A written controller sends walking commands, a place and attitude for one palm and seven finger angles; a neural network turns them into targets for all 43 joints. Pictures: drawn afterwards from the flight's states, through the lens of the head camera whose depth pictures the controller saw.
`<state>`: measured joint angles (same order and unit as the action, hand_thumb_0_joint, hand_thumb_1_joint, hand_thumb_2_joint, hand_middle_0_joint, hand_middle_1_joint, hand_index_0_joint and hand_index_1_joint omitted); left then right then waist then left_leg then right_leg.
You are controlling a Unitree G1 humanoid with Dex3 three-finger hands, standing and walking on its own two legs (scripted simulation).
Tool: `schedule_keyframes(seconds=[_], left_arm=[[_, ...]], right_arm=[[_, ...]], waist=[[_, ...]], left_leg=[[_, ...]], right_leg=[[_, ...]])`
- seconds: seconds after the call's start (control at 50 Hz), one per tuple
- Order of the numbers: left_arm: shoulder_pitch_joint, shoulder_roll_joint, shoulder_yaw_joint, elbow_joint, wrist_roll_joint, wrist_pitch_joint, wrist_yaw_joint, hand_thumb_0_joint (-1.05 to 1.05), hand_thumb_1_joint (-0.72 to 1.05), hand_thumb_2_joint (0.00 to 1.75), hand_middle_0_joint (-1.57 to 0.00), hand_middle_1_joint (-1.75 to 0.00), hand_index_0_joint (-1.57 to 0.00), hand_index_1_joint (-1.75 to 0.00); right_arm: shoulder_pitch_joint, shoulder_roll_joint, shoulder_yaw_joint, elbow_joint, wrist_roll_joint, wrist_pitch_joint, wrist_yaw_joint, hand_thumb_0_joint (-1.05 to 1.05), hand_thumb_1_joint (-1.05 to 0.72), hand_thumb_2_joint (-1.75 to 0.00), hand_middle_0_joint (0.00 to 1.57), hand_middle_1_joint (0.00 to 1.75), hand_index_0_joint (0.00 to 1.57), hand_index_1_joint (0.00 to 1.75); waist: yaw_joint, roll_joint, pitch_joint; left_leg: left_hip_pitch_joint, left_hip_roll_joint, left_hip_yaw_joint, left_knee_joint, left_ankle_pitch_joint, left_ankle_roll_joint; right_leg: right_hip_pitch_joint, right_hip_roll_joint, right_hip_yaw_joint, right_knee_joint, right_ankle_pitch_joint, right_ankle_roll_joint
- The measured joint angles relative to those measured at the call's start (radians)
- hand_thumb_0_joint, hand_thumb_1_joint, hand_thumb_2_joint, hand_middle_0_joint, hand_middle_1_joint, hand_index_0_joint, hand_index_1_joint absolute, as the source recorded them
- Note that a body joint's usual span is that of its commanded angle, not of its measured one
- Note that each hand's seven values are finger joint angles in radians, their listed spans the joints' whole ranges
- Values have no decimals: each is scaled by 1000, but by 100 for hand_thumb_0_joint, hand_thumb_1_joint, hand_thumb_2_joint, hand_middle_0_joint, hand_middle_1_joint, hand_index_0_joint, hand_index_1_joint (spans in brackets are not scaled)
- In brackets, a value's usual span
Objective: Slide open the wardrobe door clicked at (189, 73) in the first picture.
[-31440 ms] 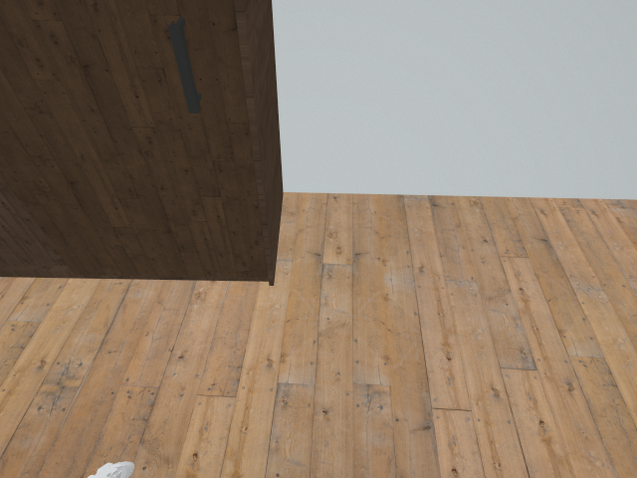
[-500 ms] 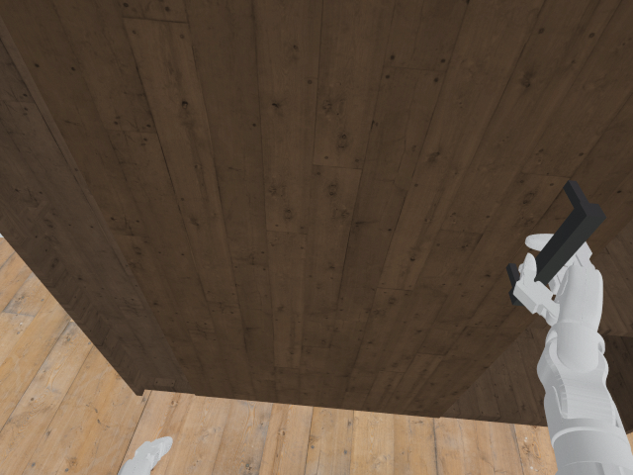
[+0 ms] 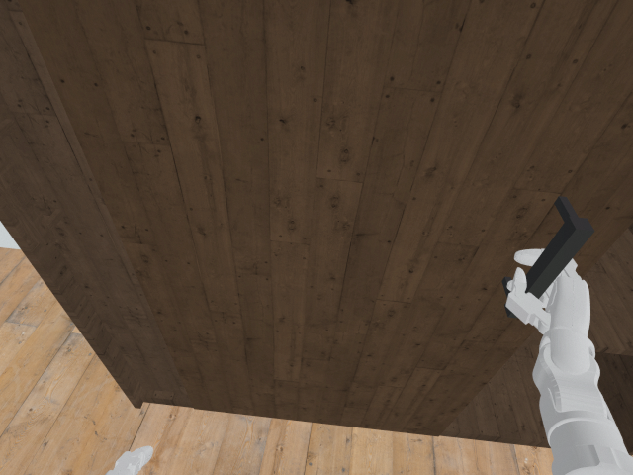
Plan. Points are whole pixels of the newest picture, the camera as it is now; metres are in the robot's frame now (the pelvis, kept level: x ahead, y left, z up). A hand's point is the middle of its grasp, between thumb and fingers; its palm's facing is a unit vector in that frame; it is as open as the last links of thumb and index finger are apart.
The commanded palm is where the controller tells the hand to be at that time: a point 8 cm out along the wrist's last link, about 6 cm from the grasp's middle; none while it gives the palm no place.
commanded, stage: loosen the grip on the handle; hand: right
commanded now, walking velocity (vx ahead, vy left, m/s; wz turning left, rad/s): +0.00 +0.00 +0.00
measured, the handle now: (537, 261) +0.38 -0.29 +0.10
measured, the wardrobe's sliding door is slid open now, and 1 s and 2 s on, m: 0.53 0.53 0.53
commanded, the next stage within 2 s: slip the hand off the handle in 0.62 s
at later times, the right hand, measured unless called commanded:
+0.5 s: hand (523, 300) +0.34 -0.26 +0.07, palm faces +0.39 +0.89 -0.24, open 13.2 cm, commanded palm +0.29 -0.30 +0.08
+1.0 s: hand (558, 307) +0.33 -0.31 +0.07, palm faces +0.43 +0.87 -0.23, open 14.7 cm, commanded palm +0.29 -0.35 +0.07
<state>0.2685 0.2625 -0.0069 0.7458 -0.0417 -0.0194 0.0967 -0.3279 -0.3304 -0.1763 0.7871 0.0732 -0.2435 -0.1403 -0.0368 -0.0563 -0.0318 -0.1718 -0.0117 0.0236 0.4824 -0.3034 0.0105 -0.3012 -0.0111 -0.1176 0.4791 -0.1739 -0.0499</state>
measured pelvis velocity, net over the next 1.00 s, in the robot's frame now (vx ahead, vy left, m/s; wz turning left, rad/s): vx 0.00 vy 0.00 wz -0.02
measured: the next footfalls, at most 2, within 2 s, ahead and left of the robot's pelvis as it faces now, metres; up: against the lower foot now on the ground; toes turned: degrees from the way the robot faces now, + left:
none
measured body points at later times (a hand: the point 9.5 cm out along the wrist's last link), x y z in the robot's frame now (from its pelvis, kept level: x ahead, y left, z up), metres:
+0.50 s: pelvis -0.03 +0.02 -0.02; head -0.02 +0.01 +0.43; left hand +0.10 +0.28 -0.11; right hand +0.31 -0.31 +0.09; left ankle -0.03 +0.11 -0.74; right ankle +0.06 -0.09 -0.74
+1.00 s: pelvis +0.00 +0.00 -0.02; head +0.01 +0.00 +0.43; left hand +0.14 +0.25 -0.11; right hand +0.30 -0.36 +0.08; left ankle -0.03 +0.11 -0.74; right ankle +0.06 -0.09 -0.74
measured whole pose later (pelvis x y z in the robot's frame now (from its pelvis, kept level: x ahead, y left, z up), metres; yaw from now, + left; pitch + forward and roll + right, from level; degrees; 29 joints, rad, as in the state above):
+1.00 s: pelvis +0.00 +0.00 -0.02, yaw -1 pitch +4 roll +2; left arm 0.26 0.26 -0.03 0.68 -0.03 -0.09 0.10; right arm -0.25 -0.43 -0.37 0.51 0.07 -0.07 -0.01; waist -0.01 -0.02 -0.06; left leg -0.35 -0.02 0.06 0.66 -0.39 0.02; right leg -0.51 -0.02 -0.07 0.68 -0.25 -0.05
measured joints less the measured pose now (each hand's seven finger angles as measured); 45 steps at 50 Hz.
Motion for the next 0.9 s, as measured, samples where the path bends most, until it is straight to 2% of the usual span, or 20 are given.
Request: schedule_keyframes(seconds=[0.04,0.06,0.08,0.1,0.16,0.22,0.28,0.4,0.5,0.64,0.76,0.9], left_arm=[[0,-3,-2,-3,1,-2,1,1,91,90,-20,-30,-20,-30],[-4,-10,8,-14,6,0,-10,1,91,90,-20,-30,-20,-30],[-13,-20,20,-16,34,-14,-21,1,91,90,-20,-30,-20,-30],[-16,-27,29,-18,43,-32,-31,1,91,90,-20,-30,-20,-30],[-27,-26,30,-35,44,-67,-70,1,90,90,-20,-30,-20,-30],[-36,-9,25,-62,42,-77,-87,1,90,90,-20,-30,-21,-30],[-37,9,20,-79,32,-72,-80,1,90,90,-20,-30,-21,-30],[-16,24,1,-79,10,-65,-37,1,90,90,-20,-30,-20,-30],[5,14,-14,-60,9,-67,-20,1,91,90,-20,-30,-20,-30],[24,-10,-26,-43,16,-80,-17,1,90,90,-20,-30,-20,-30],[13,-19,-26,-43,21,-84,-17,1,90,90,-20,-30,-20,-30],[-7,-15,-21,-68,21,-76,-9,1,90,90,-20,-30,-21,-30]], right_arm=[[-2,2,2,-3,-1,-6,-1,-19,-70,-84,38,137,35,140],[-7,4,-42,-29,-42,11,37,-19,-68,-84,38,137,35,140],[-23,-3,-87,-52,-86,32,77,-18,-65,-83,39,137,36,140],[-44,-11,-107,-61,-100,52,102,-18,-61,-81,40,137,37,140],[-55,-19,-153,-126,-63,106,137,-14,-54,-77,41,138,39,140],[-36,-21,-142,-186,-64,124,100,-9,-42,-70,35,134,42,140],[-35,-27,-132,-201,-67,152,62,-5,-23,-59,32,132,38,138],[-43,-58,-102,-168,-58,152,51,-1,21,-37,31,130,35,134],[-27,-66,-104,-170,-46,143,63,-1,42,-26,32,128,35,130],[18,-62,-119,-218,-22,148,68,-1,52,-21,29,121,30,121],[52,-46,-123,-265,-21,161,76,-1,54,-20,26,117,27,117],[81,-74,-173,-284,-20,171,96,-1,55,-20,26,115,26,116]], waist=[[-4,2,5],[-11,7,18],[-13,18,31],[-9,30,35],[2,59,31],[20,63,25],[38,62,11],[53,57,-7],[50,49,-11],[44,35,-14],[39,32,-22],[39,38,-28]], left_leg=[[-2,3,0,3,-2,-1],[-6,0,-4,6,-1,0],[-21,-2,-7,19,1,5],[-42,1,0,34,0,9],[-92,1,17,61,-4,14],[-124,-9,31,88,-6,20],[-150,-15,41,121,-17,25],[-170,-17,48,156,-34,27],[-178,-21,42,163,-41,26],[-179,-19,36,164,-54,20],[-182,-13,32,169,-67,14],[-185,-12,28,179,-79,10]], right_leg=[[0,3,0,-3,1,-1],[-1,-1,-4,0,1,-1],[-9,-3,-7,1,5,1],[-26,0,-2,0,14,3],[-75,1,14,10,34,10],[-117,-11,28,52,27,13],[-149,-18,38,93,13,15],[-176,-19,49,137,-7,15],[-186,-20,50,151,-17,14],[-192,-19,45,166,-40,10],[-198,-14,41,179,-58,5],[-205,-14,38,197,-76,2]])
